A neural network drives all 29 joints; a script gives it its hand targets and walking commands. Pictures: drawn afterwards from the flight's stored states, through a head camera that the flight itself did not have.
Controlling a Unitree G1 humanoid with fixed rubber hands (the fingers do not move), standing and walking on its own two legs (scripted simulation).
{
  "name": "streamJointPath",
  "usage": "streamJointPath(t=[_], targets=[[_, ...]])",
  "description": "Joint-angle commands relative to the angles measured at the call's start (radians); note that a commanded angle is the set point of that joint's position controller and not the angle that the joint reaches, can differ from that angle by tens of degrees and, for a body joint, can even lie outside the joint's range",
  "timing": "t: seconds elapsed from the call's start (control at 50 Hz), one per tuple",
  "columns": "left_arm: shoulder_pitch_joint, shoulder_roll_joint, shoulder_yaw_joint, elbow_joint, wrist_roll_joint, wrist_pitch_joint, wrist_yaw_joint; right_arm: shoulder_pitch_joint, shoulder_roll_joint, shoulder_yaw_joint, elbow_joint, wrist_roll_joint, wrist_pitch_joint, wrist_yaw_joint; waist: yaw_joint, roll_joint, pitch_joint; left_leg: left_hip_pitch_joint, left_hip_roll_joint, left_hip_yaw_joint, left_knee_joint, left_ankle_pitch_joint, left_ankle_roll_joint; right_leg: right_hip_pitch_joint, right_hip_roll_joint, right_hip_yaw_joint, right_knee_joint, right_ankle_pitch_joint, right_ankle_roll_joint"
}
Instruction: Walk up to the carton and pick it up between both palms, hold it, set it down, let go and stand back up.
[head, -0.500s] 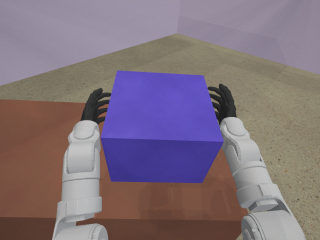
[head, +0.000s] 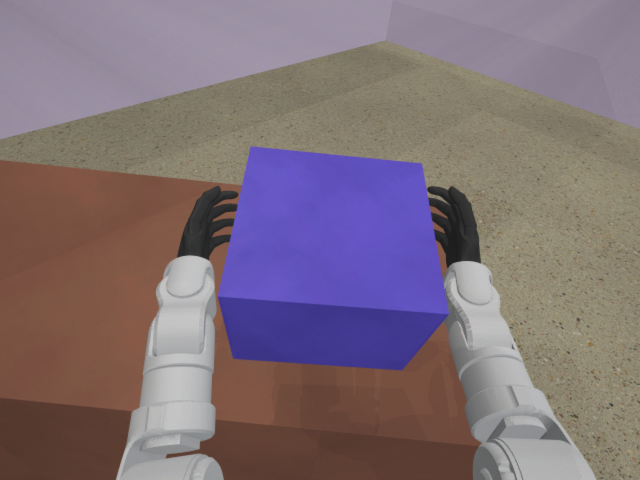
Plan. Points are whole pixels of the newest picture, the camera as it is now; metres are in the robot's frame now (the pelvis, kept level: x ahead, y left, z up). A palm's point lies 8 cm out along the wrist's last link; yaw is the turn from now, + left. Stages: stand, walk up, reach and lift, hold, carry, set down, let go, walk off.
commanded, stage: set down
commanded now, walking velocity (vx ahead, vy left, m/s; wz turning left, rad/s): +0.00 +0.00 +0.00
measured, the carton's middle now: (328, 260) +0.39 +0.02 +0.10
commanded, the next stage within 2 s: none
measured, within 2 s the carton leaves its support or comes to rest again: neither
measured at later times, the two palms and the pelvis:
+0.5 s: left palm (207, 259) +0.36 +0.18 +0.11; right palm (455, 258) +0.39 -0.14 +0.12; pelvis +0.01 +0.00 +0.00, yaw -1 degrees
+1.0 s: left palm (211, 283) +0.37 +0.18 +0.06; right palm (442, 262) +0.41 -0.14 +0.09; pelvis +0.00 -0.01 +0.00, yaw -2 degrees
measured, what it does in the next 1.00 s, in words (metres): stands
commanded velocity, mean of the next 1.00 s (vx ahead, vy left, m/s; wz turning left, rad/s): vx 0.00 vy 0.00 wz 0.00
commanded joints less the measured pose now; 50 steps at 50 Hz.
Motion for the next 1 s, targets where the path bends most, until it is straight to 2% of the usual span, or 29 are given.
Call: streamJointPath(t=[0.0,0.08,0.12,0.18,0.26,0.28,0.32,0.36,0.4,0.44,0.46,0.52,0.58,0.6,0.62,0.64,0.66,0.78,0.8,0.86,0.9,0.92,0.94,0.98], targets=[[-0.577,-0.486,-0.470,-0.083,-0.075,-0.062,-0.090,-0.644,0.437,0.367,-0.228,-0.012,-0.100,0.106,-0.008,0.086,-0.424,0.232,-0.067,0.108,0.048,0.302,0.007,0.006,0.036,-0.054,-0.024,0.302,0.048],[-0.545,-0.495,-0.471,-0.088,-0.070,-0.065,-0.095,-0.606,0.435,0.371,-0.201,-0.006,-0.101,0.101,-0.009,0.108,-0.420,0.239,-0.067,0.110,0.054,0.344,-0.002,0.025,0.035,-0.047,-0.015,0.357,0.048],[-0.525,-0.497,-0.465,-0.088,-0.065,-0.071,-0.097,-0.603,0.440,0.386,-0.208,-0.001,-0.105,0.096,-0.003,0.089,-0.422,0.236,-0.067,0.107,0.058,0.371,0.001,0.044,0.034,-0.038,-0.012,0.415,0.049],[-0.508,-0.497,-0.463,-0.108,-0.064,-0.077,-0.096,-0.583,0.434,0.397,-0.202,0.012,-0.110,0.094,0.004,0.113,-0.414,0.236,-0.065,0.107,0.069,0.417,-0.011,0.059,0.036,-0.037,-0.004,0.467,0.043],[-0.487,-0.498,-0.461,-0.100,-0.058,-0.079,-0.092,-0.575,0.432,0.403,-0.200,0.009,-0.113,0.091,0.005,0.095,-0.404,0.231,-0.064,0.103,0.075,0.440,-0.013,0.062,0.038,-0.033,-0.002,0.505,0.043],[-0.482,-0.495,-0.458,-0.102,-0.057,-0.082,-0.092,-0.586,0.430,0.408,-0.217,0.010,-0.117,0.092,0.016,0.091,-0.404,0.225,-0.063,0.106,0.072,0.433,-0.009,0.068,0.034,-0.030,-0.002,0.505,0.043],[-0.504,-0.503,-0.469,-0.110,-0.067,-0.092,-0.088,-0.598,0.424,0.410,-0.227,0.008,-0.128,0.093,0.008,0.082,-0.423,0.224,-0.061,0.105,0.080,0.446,-0.010,0.069,0.034,-0.032,0.003,0.524,0.042],[-0.503,-0.504,-0.463,-0.092,-0.065,-0.101,-0.081,-0.602,0.423,0.399,-0.219,-0.006,-0.134,0.097,0.008,0.080,-0.429,0.219,-0.060,0.105,0.080,0.447,-0.011,0.054,0.038,-0.035,0.001,0.504,0.039],[-0.511,-0.500,-0.443,-0.063,-0.045,-0.105,-0.081,-0.584,0.424,0.366,-0.183,-0.025,-0.133,0.103,0.005,0.083,-0.399,0.213,-0.058,0.111,0.066,0.394,-0.002,0.031,0.032,-0.035,-0.010,0.444,0.038],[-0.502,-0.502,-0.405,-0.019,-0.028,-0.106,-0.085,-0.591,0.424,0.338,-0.158,-0.050,-0.133,0.111,0.011,0.064,-0.374,0.196,-0.057,0.114,0.050,0.349,0.010,0.009,0.033,-0.040,-0.023,0.380,0.040],[-0.523,-0.511,-0.402,-0.016,-0.027,-0.118,-0.081,-0.592,0.422,0.325,-0.145,-0.062,-0.142,0.118,0.015,0.078,-0.391,0.194,-0.052,0.117,0.049,0.353,0.007,0.001,0.034,-0.042,-0.020,0.360,0.035],[-0.567,-0.525,-0.383,0.023,-0.023,-0.153,-0.066,-0.643,0.425,0.299,-0.127,-0.084,-0.172,0.133,0.031,0.070,-0.435,0.193,-0.048,0.116,0.053,0.360,0.007,-0.019,0.039,-0.044,-0.026,0.330,0.028],[-0.592,-0.536,-0.355,0.079,-0.001,-0.186,-0.054,-0.646,0.426,0.242,-0.059,-0.121,-0.195,0.152,0.030,0.077,-0.436,0.192,-0.045,0.122,0.046,0.347,0.009,-0.056,0.041,-0.052,-0.036,0.278,0.022],[-0.594,-0.533,-0.336,0.102,0.013,-0.197,-0.050,-0.641,0.423,0.225,-0.027,-0.135,-0.200,0.157,0.044,0.083,-0.428,0.183,-0.043,0.125,0.042,0.332,0.011,-0.059,0.037,-0.048,-0.039,0.260,0.020],[-0.604,-0.536,-0.328,0.121,0.015,-0.201,-0.047,-0.643,0.412,0.203,-0.005,-0.151,-0.204,0.164,0.027,0.084,-0.421,0.191,-0.039,0.126,0.039,0.326,0.008,-0.078,0.041,-0.057,-0.043,0.233,0.016],[-0.605,-0.535,-0.308,0.147,0.024,-0.212,-0.043,-0.653,0.409,0.188,0.016,-0.158,-0.211,0.173,0.052,0.092,-0.427,0.191,-0.036,0.131,0.033,0.310,0.011,-0.095,0.042,-0.054,-0.048,0.194,0.012],[-0.601,-0.527,-0.286,0.169,0.035,-0.218,-0.042,-0.653,0.410,0.176,0.023,-0.169,-0.214,0.177,0.056,0.075,-0.413,0.175,-0.039,0.132,0.029,0.292,0.020,-0.089,0.038,-0.052,-0.055,0.186,0.015],[-0.663,-0.548,-0.272,0.203,0.039,-0.299,-0.014,-0.656,0.432,0.119,0.125,-0.221,-0.255,0.201,0.060,0.091,-0.483,0.183,-0.034,0.137,0.036,0.333,0.009,-0.117,0.043,-0.059,-0.048,0.210,0.005],[-0.654,-0.549,-0.266,0.218,0.040,-0.309,-0.012,-0.664,0.440,0.120,0.136,-0.226,-0.261,0.201,0.070,0.093,-0.489,0.167,-0.036,0.139,0.038,0.342,0.013,-0.110,0.042,-0.055,-0.047,0.221,0.004],[-0.668,-0.545,-0.257,0.250,0.036,-0.346,-0.008,-0.658,0.453,0.107,0.172,-0.244,-0.275,0.203,0.061,0.084,-0.497,0.143,-0.039,0.144,0.035,0.332,0.019,-0.101,0.038,-0.053,-0.041,0.245,0.008],[-0.688,-0.553,-0.254,0.263,0.037,-0.375,-0.001,-0.668,0.462,0.104,0.195,-0.256,-0.289,0.206,0.071,0.080,-0.523,0.141,-0.037,0.143,0.038,0.341,0.016,-0.113,0.041,-0.054,-0.040,0.240,0.007],[-0.696,-0.560,-0.262,0.268,0.030,-0.389,0.004,-0.674,0.468,0.098,0.209,-0.257,-0.295,0.207,0.072,0.093,-0.539,0.135,-0.037,0.143,0.043,0.349,0.011,-0.114,0.041,-0.051,-0.035,0.263,0.005],[-0.706,-0.551,-0.257,0.279,0.028,-0.404,0.003,-0.662,0.471,0.093,0.223,-0.264,-0.298,0.204,0.059,0.089,-0.534,0.127,-0.040,0.145,0.043,0.351,0.012,-0.116,0.040,-0.051,-0.039,0.263,0.006],[-0.714,-0.559,-0.263,0.301,0.022,-0.432,0.007,-0.673,0.480,0.092,0.239,-0.269,-0.313,0.204,0.064,0.091,-0.571,0.110,-0.039,0.144,0.052,0.368,0.009,-0.111,0.039,-0.048,-0.029,0.302,0.004]])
